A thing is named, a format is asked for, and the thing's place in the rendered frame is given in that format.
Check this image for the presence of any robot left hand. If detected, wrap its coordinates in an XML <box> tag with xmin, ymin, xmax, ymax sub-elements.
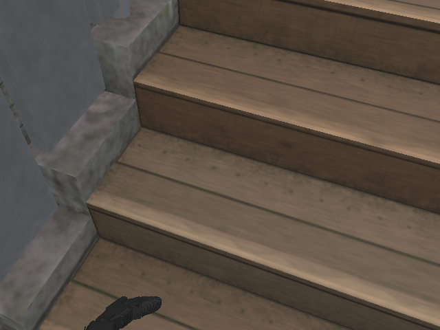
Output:
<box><xmin>84</xmin><ymin>296</ymin><xmax>162</xmax><ymax>330</ymax></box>

